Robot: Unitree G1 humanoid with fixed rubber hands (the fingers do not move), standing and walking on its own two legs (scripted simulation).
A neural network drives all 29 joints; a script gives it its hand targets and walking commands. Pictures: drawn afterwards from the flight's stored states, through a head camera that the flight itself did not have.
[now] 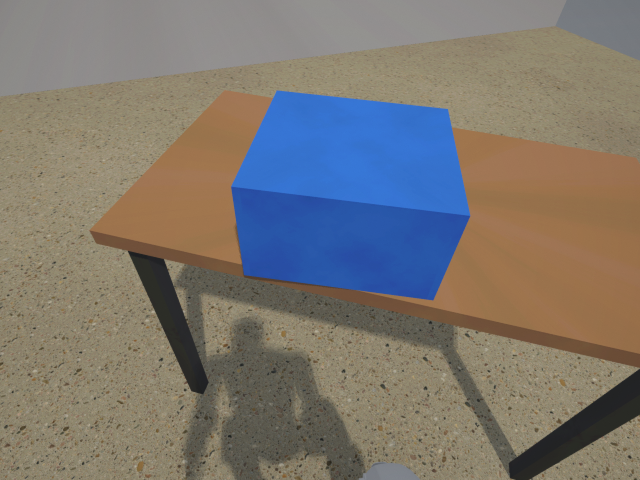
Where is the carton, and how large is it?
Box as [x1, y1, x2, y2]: [231, 90, 469, 299]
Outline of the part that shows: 277,90 231,186 244,274 433,299 469,217 466,197 447,109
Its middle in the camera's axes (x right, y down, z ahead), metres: +0.05 -0.09 +0.66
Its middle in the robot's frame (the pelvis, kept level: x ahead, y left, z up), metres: +0.55 -0.05 +0.06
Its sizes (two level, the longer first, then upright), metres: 0.308 0.286 0.182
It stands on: a table, 0.73 m high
